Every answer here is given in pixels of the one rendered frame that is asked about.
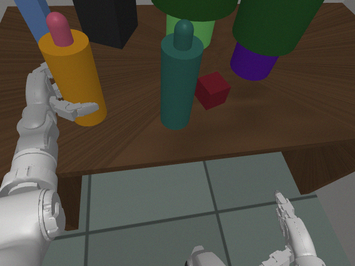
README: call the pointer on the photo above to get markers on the right robot hand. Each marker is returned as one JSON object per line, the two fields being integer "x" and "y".
{"x": 297, "y": 238}

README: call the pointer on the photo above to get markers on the desk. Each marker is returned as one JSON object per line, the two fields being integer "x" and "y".
{"x": 304, "y": 108}

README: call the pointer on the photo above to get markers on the potted plant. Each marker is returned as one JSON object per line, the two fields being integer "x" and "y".
{"x": 201, "y": 13}
{"x": 267, "y": 29}

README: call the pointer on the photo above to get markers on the left robot hand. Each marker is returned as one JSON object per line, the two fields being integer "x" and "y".
{"x": 39, "y": 90}

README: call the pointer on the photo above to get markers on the right robot arm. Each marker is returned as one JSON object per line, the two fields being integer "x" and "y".
{"x": 308, "y": 260}

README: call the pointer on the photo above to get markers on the left robot arm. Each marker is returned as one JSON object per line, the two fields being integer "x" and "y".
{"x": 31, "y": 214}

